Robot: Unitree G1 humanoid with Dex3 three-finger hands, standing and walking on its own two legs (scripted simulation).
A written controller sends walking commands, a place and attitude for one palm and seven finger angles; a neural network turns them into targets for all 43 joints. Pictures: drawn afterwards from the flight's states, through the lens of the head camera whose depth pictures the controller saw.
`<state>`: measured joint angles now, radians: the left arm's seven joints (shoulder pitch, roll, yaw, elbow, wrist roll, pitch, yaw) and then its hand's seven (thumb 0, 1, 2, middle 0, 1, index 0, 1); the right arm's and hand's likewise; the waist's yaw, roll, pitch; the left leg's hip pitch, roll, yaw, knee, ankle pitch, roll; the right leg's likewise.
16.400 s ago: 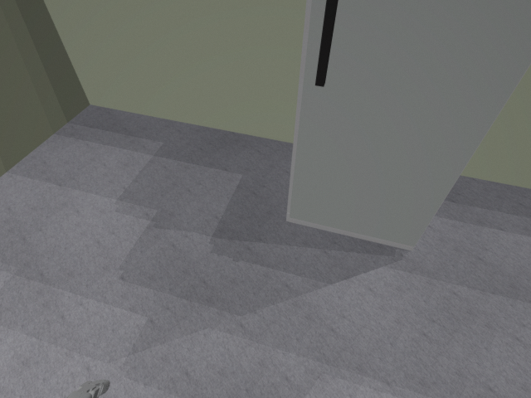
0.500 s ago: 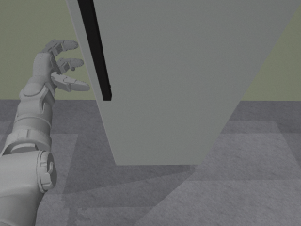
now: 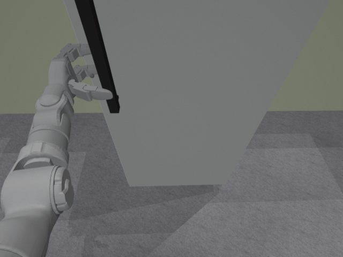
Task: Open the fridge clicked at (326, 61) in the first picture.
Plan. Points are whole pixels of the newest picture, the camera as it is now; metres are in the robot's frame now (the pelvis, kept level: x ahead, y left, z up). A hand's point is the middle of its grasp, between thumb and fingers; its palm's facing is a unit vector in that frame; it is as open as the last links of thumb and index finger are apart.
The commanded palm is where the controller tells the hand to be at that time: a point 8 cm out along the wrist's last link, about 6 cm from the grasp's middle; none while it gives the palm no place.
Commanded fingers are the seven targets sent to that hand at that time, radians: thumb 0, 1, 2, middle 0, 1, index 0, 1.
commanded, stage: feel for the door with the fingertips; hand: left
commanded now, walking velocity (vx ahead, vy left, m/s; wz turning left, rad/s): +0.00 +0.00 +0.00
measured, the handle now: (97, 34) +0.53 +0.15 +0.24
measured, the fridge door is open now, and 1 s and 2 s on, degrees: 0 0 0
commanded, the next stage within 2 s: slide the fingers in behind the handle in 0.02 s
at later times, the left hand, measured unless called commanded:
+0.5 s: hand (84, 79) +0.47 +0.18 +0.17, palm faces +0.02 -1.00 +0.01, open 13.9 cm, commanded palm +0.44 +0.22 +0.17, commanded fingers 0.00 -0.50 0.30 -0.30 -1.20 -0.30 -1.20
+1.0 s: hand (95, 78) +0.47 +0.15 +0.17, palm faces +0.02 -1.00 +0.00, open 14.0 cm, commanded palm +0.44 +0.20 +0.17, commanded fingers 0.00 -0.50 0.30 -0.30 -1.20 -0.30 -1.20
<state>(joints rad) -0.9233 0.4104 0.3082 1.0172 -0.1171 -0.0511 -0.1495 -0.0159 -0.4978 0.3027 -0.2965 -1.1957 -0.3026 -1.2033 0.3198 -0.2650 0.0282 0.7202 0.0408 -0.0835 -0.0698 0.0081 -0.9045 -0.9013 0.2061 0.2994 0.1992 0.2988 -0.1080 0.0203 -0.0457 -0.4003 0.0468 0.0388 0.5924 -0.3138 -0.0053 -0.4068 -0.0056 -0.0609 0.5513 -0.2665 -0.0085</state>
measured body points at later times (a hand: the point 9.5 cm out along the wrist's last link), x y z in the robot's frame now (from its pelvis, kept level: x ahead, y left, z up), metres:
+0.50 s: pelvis +0.00 +0.00 +0.00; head +0.03 +0.00 +0.45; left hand +0.46 +0.23 +0.17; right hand +0.05 -0.27 -0.11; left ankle -0.01 +0.12 -0.73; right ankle +0.00 -0.12 -0.73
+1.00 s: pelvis -0.01 +0.01 +0.00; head +0.02 +0.01 +0.45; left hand +0.46 +0.21 +0.18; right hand +0.05 -0.25 -0.12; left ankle -0.01 +0.12 -0.73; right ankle +0.00 -0.12 -0.73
